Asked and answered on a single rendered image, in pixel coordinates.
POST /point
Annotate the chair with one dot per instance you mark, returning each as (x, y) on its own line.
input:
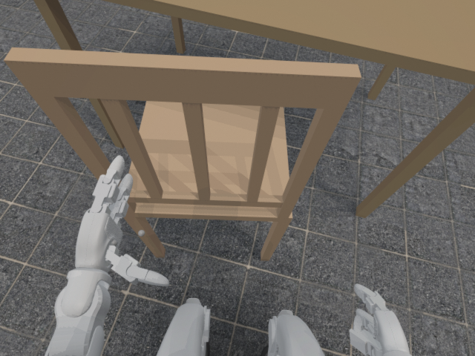
(212, 140)

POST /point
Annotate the robot right thigh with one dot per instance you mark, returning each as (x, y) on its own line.
(289, 335)

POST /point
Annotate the table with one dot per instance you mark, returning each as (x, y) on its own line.
(435, 37)

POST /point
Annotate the left robot forearm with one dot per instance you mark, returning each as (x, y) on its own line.
(80, 310)

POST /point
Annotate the robot left thigh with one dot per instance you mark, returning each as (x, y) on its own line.
(188, 330)

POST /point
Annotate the robot thigh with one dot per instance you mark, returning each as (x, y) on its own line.
(188, 330)
(289, 335)

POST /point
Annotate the robot right hand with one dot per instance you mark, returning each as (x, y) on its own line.
(384, 332)

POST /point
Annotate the robot left hand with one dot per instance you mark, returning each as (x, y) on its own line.
(100, 226)

